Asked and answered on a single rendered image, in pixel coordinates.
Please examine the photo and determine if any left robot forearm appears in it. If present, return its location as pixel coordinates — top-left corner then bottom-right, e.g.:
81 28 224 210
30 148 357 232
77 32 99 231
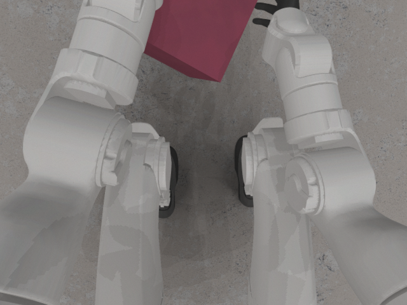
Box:
23 0 163 164

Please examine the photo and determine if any left robot foot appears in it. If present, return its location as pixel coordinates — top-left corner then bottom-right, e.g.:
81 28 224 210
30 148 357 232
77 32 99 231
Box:
158 146 178 219

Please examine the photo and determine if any right robot forearm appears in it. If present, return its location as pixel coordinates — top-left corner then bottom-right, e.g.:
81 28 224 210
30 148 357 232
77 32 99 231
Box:
262 8 376 190

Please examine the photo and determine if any left robot upper arm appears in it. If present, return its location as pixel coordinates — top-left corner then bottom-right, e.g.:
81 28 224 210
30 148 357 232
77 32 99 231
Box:
0 96 132 305

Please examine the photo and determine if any right robot upper arm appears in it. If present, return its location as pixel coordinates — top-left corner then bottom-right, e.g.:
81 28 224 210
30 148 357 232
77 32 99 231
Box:
284 147 407 305

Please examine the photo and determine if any robot right hand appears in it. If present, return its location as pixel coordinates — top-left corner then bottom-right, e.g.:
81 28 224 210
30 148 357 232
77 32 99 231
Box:
252 0 300 28

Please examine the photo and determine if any carton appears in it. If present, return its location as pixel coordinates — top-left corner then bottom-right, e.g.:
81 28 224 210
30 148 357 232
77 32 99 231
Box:
143 0 258 82

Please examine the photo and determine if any right robot thigh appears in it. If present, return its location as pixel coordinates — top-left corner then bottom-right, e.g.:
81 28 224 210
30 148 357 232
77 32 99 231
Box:
242 127 317 305

